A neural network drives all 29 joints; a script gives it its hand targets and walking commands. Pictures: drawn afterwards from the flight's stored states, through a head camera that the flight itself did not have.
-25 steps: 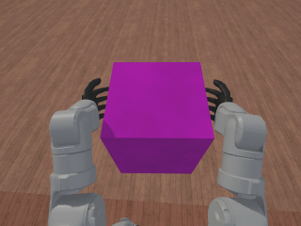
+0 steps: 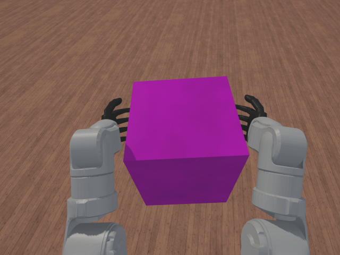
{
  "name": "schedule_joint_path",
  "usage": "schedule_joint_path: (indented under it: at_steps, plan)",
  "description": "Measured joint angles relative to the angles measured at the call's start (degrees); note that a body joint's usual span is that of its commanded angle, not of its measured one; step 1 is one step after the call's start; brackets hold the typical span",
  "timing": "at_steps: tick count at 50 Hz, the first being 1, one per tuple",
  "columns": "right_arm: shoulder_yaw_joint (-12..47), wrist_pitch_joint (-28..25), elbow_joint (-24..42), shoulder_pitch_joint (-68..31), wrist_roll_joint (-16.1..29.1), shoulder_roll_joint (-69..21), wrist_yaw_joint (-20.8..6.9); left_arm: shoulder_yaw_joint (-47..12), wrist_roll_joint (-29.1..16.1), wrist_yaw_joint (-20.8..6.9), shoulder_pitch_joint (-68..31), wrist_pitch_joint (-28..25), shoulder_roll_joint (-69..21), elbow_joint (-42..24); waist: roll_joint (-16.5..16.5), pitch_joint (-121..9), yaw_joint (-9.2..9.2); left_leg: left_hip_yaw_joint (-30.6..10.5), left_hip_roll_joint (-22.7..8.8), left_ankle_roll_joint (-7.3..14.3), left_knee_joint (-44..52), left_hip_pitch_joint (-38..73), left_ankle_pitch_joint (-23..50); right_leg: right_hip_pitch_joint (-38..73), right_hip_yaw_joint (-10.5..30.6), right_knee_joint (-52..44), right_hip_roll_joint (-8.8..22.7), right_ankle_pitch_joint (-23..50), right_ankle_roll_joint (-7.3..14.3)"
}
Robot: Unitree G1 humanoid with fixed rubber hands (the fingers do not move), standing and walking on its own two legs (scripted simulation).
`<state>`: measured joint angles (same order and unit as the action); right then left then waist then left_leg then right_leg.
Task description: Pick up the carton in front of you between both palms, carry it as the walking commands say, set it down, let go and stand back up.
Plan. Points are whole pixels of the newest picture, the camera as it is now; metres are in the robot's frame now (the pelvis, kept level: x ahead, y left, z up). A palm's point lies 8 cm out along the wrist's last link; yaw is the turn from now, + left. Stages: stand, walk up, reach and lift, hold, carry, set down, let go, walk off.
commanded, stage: carry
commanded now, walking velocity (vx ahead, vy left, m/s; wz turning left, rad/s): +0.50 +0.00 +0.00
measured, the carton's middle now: (183, 146) +0.37 +0.02 +0.07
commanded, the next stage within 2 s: none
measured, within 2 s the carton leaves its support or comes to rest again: neither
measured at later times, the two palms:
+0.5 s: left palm (132, 53) +0.65 +0.19 +0.15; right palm (231, 58) +0.63 -0.11 +0.16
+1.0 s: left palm (148, 34) +0.87 +0.17 +0.12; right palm (224, 35) +0.89 -0.13 +0.11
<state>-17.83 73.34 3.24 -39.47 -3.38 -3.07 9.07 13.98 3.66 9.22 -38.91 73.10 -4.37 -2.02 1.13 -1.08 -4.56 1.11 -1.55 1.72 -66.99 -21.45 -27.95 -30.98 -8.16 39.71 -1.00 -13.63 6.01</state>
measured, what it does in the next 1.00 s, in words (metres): climbs: left foot, then right foot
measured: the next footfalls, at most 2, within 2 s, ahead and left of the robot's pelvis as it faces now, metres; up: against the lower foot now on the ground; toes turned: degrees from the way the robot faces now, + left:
left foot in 0.34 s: +0.37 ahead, +0.13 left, +0.00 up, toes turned +6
right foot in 0.80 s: +0.66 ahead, -0.06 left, +0.00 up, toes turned -9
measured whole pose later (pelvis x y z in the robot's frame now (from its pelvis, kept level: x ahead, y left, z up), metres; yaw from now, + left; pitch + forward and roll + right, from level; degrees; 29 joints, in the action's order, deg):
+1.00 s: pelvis +0.61 +0.01 +0.04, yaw +2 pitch +4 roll +1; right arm -5.9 66.6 18.7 -8.8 -5.7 -7.6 6.7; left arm 5.6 4.5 7.1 -8.5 67.7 -7.6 -18.3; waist 0.4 -3.8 -1.7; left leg 3.1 -4.0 -0.5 -55.4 -30.3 -18.0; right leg -14.7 -10.9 19.3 0.4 -9.6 4.5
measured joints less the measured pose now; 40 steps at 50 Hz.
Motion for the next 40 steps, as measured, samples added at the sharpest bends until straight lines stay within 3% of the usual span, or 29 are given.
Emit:
schedule_joint_path:
  at_steps: [2, 5, 9, 15, 17, 18, 21, 24, 32, 37, 40]
  plan:
    - [-0.71, -0.14, -0.71, 0.34, -1.13, -1.24, -0.19, 0.03, -1.17, 0.51, 0.99, 0.08, 0.47, 0.48, -0.86, 0.90, -0.80, -0.51, 1.44, 1.31, -6.94, -6.08, 3.09, 3.22, 1.18, -2.75, 0.45, 3.80, -1.02]
    - [-1.07, -0.77, 1.11, 1.24, -2.30, -2.81, -0.29, 0.22, -2.74, 0.86, 1.75, -0.57, 0.89, -0.42, -0.69, 1.49, -1.81, -0.37, 0.83, 1.64, -4.52, -12.60, 6.16, 7.97, 1.96, -7.01, 0.33, 0.92, -1.86]
    - [-0.76, -1.45, 5.23, 1.83, -2.25, -2.96, -0.25, -0.20, -4.22, 1.05, 0.82, -1.97, 1.29, -2.02, -0.59, 0.61, -1.79, 0.04, -0.33, 0.82, 8.97, -17.27, 7.55, 12.32, 2.59, -10.54, 0.70, -1.28, -2.33]
    - [-0.10, -0.75, 5.27, 1.77, -1.06, -0.98, -0.30, -0.66, -3.11, 0.91, -1.00, -1.35, 0.96, -1.10, 0.02, -2.88, 0.76, 2.78, -0.25, 0.82, 32.93, -12.65, 17.83, 19.21, 3.06, -10.52, 1.55, -8.54, -5.26]
    - [0.20, -0.53, 3.55, 1.09, -0.98, -0.86, -0.19, -0.54, -2.42, 0.61, -1.09, -0.53, 1.32, -0.65, -0.39, -3.83, 1.99, 4.98, 0.64, 1.65, 38.02, -8.32, 22.31, 20.43, 3.51, -5.81, 2.59, -13.09, -6.19]
    - [0.51, -1.05, 2.37, 0.67, -1.13, -1.25, -0.07, -0.37, -2.43, 0.42, -0.90, -0.31, 1.97, -0.66, -1.26, -3.91, 3.03, 5.81, 1.18, 2.20, 35.79, -8.36, 23.53, 18.85, 4.09, 0.00, 3.65, -13.33, -6.11]
    - [1.80, -1.87, -0.31, 0.85, -1.69, -2.11, 0.37, 0.65, -2.66, -0.58, 0.60, 0.04, 2.72, -0.18, -1.24, -2.94, 5.60, 6.40, 1.45, 3.10, 32.53, -6.58, 17.32, 9.43, 7.66, 21.80, 1.88, -14.16, -5.30]
    - [1.58, -2.02, -0.89, 3.35, -1.27, -2.43, 0.53, 1.12, -1.31, -0.82, 2.63, 0.01, 1.02, 0.38, -0.93, -2.03, 7.06, 6.38, 1.40, 2.59, 36.70, -2.18, 16.32, 1.44, 6.92, 26.62, 1.58, -9.95, -4.80]
    - [2.57, -6.71, 2.12, 8.66, 0.55, -3.18, 0.29, -0.34, 1.57, -1.87, 9.63, -4.63, -2.07, -5.20, -1.31, 0.17, 8.47, 6.24, 1.39, 1.94, 47.28, 10.54, 13.84, -7.75, 4.90, 6.84, 3.13, 2.04, -5.32]
    - [4.26, -8.17, 4.21, 12.02, -0.23, -4.31, -0.27, -1.34, 1.33, -2.13, 14.05, -5.99, -2.24, -8.25, -1.75, -1.18, 6.55, 6.67, 1.31, -0.03, 48.74, 18.39, 8.16, -2.48, 1.36, -10.80, 2.53, 12.32, -4.67]
    - [4.87, -7.85, 6.88, 15.32, -1.10, -4.67, -0.73, -2.56, 0.94, -2.18, 16.09, -6.32, -2.63, -8.72, -0.95, -2.68, 5.77, 6.36, -0.08, -1.54, 39.14, 19.01, 1.23, 4.66, -1.72, -16.88, 1.24, 12.54, -2.98]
